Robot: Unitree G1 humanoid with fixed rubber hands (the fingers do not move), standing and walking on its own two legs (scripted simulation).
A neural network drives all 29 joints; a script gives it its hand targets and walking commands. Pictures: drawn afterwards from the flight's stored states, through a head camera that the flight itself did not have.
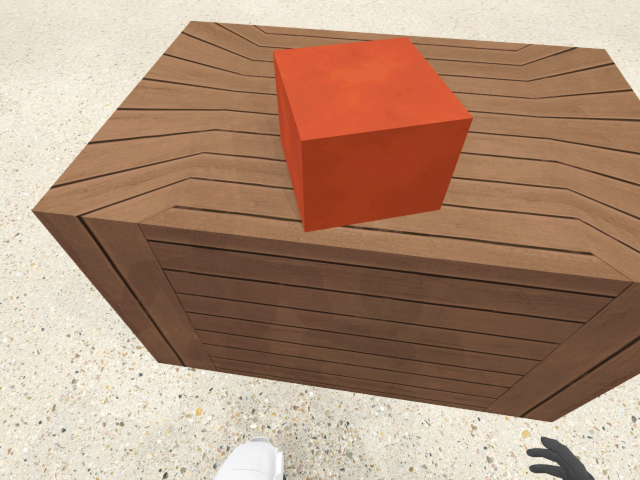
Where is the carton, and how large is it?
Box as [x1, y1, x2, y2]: [273, 37, 472, 231]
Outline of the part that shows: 407,37 273,50 281,142 305,231 435,210 440,208 472,117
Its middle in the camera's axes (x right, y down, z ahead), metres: +0.07 -0.18 +0.67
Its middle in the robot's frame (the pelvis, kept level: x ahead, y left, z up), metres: +0.65 -0.04 +0.07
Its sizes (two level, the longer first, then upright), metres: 0.255 0.243 0.186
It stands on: a pedestal, 0.70 m high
